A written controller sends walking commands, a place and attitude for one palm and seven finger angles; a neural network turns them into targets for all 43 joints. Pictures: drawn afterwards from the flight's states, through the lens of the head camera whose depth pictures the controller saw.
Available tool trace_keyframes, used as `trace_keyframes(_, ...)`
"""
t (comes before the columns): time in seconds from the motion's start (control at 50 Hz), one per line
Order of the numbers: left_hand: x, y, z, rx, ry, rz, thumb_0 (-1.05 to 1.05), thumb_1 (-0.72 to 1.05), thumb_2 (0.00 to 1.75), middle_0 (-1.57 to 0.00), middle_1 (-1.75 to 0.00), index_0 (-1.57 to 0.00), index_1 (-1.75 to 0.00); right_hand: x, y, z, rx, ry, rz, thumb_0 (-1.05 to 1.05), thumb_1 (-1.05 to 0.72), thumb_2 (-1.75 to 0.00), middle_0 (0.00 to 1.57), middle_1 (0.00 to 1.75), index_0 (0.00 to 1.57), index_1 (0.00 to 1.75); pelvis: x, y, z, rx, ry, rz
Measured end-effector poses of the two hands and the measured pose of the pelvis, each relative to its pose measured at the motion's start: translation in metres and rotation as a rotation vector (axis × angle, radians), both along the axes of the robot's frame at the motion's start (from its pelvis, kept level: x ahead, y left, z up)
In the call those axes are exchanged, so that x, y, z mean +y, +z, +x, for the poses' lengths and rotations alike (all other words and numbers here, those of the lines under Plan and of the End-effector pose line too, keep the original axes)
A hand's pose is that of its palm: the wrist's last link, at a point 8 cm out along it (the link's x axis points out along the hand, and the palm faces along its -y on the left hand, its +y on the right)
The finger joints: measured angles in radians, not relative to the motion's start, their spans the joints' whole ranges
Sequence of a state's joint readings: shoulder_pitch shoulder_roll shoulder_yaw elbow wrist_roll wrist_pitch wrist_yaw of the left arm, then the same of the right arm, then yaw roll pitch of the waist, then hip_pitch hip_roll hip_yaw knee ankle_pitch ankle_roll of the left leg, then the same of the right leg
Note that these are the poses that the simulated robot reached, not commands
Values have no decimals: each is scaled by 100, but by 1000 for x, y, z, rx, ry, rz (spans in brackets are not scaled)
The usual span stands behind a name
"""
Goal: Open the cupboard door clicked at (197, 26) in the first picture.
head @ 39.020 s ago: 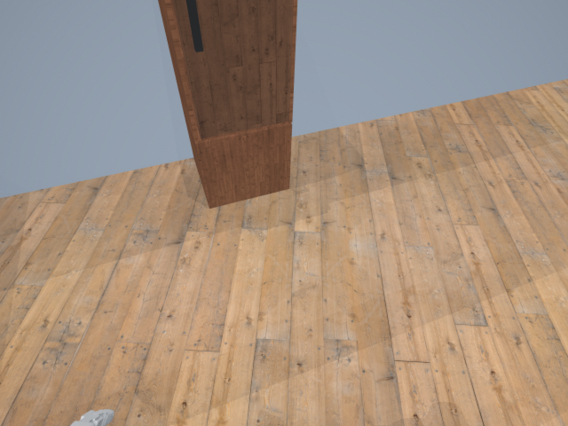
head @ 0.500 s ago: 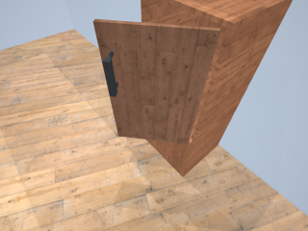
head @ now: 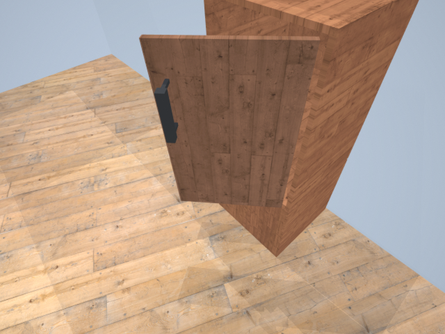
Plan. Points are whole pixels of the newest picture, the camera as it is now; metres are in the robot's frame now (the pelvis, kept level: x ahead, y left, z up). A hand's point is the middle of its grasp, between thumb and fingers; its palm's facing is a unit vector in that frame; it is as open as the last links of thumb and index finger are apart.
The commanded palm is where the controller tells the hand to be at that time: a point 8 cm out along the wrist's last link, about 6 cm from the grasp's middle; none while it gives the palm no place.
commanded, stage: look again from close up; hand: left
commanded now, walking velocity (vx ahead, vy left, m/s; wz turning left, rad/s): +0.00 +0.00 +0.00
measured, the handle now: (168, 111) +0.59 +0.17 +0.08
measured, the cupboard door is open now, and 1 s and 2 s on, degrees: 42 42 42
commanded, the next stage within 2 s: come to a stop and stand still in 0.12 s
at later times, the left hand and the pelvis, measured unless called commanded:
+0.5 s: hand out of the picture +0.01 +0.18 -0.17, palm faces +0.01 -0.98 -0.21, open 7.3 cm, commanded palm none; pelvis -0.02 +0.00 +0.00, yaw +0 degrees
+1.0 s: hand out of the picture -0.03 +0.16 -0.17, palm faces +0.04 -0.98 -0.18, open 7.3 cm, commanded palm none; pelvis -0.03 +0.00 +0.00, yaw +1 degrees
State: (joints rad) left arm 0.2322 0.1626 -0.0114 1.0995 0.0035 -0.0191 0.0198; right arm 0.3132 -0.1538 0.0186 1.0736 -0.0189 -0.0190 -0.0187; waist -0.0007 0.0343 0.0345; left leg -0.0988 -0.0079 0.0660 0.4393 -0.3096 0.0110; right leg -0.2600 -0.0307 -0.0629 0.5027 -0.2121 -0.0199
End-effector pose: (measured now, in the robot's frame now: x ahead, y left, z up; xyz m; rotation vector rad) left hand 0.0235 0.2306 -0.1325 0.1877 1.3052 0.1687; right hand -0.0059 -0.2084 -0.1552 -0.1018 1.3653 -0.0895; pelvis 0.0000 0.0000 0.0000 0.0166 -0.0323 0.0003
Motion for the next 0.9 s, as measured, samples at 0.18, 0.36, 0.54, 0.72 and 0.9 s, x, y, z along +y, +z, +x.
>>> trace_keyframes(0.18,1,-2,-4,23,-1,-4,0,91,90,-20,-30,-20,-30,-13,4,-5,22,-8,-35,0,-91,-90,20,30,20,30,-1,1,-1,2,-6,2)
trace_keyframes(0.36,-3,-9,-11,22,-16,2,0,91,90,-20,-30,-20,-30,-30,8,11,-39,-23,-79,0,-91,-90,20,30,20,30,-4,-3,-7,3,-2,-4)
trace_keyframes(0.54,-5,-9,-25,-5,0,-20,1,92,90,-20,-30,-20,-30,-18,10,16,-109,-3,-58,0,-92,-90,20,30,20,30,-2,-2,-18,-17,3,-3)
trace_keyframes(0.72,-7,-8,-43,9,21,-33,1,91,90,-20,-30,-20,-30,-14,10,-19,-35,-9,-48,0,-92,-90,20,30,20,30,-2,0,-26,-14,10,-2)
trace_keyframes(0.9,-13,-11,-57,40,32,-49,0,91,90,-20,-30,-20,-30,-11,10,-55,56,-30,-44,0,-91,-90,20,30,20,30,-3,1,-30,-15,12,-2)
